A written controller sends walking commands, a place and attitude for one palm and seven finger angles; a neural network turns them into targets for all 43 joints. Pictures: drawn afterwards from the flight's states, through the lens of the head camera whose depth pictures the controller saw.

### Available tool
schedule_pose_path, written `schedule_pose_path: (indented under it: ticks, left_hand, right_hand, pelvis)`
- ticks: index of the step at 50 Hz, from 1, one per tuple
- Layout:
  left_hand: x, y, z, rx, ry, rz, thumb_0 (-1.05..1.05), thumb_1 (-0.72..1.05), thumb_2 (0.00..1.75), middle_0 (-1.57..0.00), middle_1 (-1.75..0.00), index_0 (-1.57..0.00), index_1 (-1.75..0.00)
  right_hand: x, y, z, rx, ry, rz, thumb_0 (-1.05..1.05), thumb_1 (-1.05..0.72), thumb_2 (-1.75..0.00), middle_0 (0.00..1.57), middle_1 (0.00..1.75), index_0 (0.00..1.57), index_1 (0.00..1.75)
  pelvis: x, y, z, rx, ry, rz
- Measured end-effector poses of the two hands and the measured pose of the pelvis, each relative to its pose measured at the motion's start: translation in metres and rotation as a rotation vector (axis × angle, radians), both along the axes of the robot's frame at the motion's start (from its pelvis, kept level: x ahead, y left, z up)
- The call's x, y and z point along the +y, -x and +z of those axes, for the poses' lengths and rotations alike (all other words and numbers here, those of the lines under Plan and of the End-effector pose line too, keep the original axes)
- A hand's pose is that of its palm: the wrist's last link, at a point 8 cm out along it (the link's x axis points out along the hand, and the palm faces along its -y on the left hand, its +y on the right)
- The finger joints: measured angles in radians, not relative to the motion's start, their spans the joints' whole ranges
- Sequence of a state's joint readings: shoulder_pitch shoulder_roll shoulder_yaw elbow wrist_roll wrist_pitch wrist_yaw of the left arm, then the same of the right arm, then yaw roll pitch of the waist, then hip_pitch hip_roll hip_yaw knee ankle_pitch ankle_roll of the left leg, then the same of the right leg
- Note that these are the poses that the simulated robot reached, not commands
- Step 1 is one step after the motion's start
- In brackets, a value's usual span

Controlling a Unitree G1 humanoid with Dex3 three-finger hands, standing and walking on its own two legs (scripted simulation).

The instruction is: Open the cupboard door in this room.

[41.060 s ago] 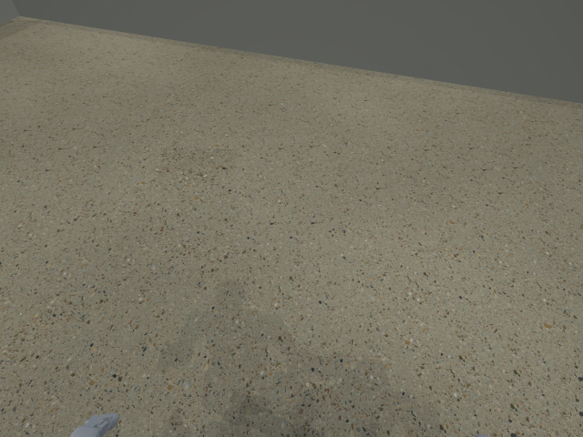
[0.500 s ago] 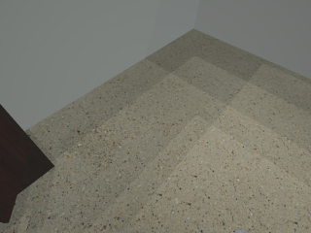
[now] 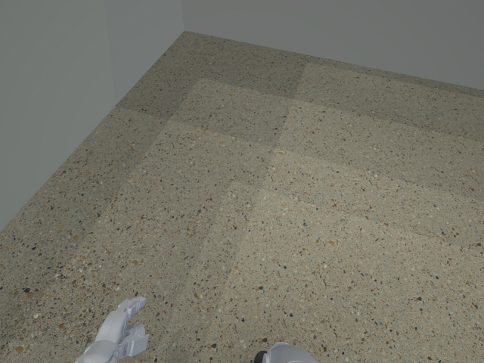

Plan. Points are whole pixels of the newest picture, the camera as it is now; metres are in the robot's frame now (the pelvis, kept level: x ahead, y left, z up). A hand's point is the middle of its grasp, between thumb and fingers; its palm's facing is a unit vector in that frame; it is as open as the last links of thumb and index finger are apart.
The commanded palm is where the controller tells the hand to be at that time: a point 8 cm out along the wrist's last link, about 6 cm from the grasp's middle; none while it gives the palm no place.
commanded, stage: walk to a spot facing it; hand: left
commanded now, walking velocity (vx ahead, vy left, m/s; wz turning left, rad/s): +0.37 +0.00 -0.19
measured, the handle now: out of the picture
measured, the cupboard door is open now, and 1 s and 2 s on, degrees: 49 49 49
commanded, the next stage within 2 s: turn to face it in 0.80 s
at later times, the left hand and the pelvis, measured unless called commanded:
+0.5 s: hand (144, 354) +0.16 +0.18 -0.17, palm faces +0.03 -0.99 -0.15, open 7.4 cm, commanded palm none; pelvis +0.23 +0.01 +0.01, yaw -5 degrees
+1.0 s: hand (201, 168) +0.58 +0.10 -0.14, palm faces -0.19 -0.95 -0.25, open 7.4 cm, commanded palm none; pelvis +0.44 -0.07 +0.01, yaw -11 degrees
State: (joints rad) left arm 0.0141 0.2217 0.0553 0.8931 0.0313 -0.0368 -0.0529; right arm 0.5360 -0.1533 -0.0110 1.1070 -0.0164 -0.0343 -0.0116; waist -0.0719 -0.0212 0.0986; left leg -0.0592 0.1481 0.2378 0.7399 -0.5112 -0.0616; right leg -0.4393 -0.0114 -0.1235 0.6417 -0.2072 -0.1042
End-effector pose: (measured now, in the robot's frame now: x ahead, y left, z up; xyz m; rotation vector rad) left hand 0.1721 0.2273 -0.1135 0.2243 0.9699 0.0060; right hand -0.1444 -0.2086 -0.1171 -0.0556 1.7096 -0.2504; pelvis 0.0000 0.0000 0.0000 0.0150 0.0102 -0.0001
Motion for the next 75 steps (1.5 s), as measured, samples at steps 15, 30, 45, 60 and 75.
schedule_pose_path:
  ticks: [15, 30, 45, 60, 75]
  left_hand:
    - [0.002, 0.023, 0.002, 0.307, -0.042, 0.162, -0.01, 0.95, 0.9, -0.2, -0.3, -0.2, -0.3]
    - [0.008, -0.066, -0.02, 0.504, 0.024, 0.165, 0.01, 0.91, 0.9, -0.2, -0.3, -0.19, -0.3]
    - [-0.048, -0.376, 0.001, 0.144, -0.087, -0.08, 0.01, 0.92, 0.9, -0.19, -0.3, -0.19, -0.3]
    - [-0.092, -0.414, -0.006, 0.202, -0.012, 0.067, -0.01, 0.96, 0.9, -0.2, -0.3, -0.2, -0.3]
    - [-0.058, -0.421, -0.013, 0.24, -0.015, 0.258, 0.01, 0.92, 0.9, -0.2, -0.3, -0.19, -0.3]
  right_hand:
    - [-0.04, -0.328, 0.011, -0.525, 0.033, 0.114, 0.0, -0.92, -0.9, 0.2, 0.29, 0.2, 0.3]
    - [-0.015, -0.496, 0.015, -0.62, 0.084, 0.156, 0.0, -0.91, -0.9, 0.2, 0.3, 0.2, 0.3]
    - [-0.052, -0.416, -0.016, -0.138, 0.02, -0.142, 0.0, -0.92, -0.9, 0.2, 0.3, 0.2, 0.3]
    - [-0.111, -0.639, 0.005, -0.37, 0.061, 0.018, 0.01, -0.94, -0.9, 0.2, 0.3, 0.2, 0.3]
    - [-0.124, -0.777, 0.014, -0.487, 0.099, 0.295, 0.0, -0.91, -0.9, 0.2, 0.3, 0.2, 0.3]
  pelvis:
    - [-0.018, -0.125, 0.026, -0.004, 0.023, -0.057]
    - [0.011, -0.274, 0.016, -0.024, 0.014, -0.104]
    - [-0.054, -0.406, 0.005, -0.015, -0.021, -0.202]
    - [-0.09, -0.495, 0.023, -0.017, 0.025, -0.083]
    - [-0.087, -0.536, 0.016, 0.019, 0.046, 0.079]
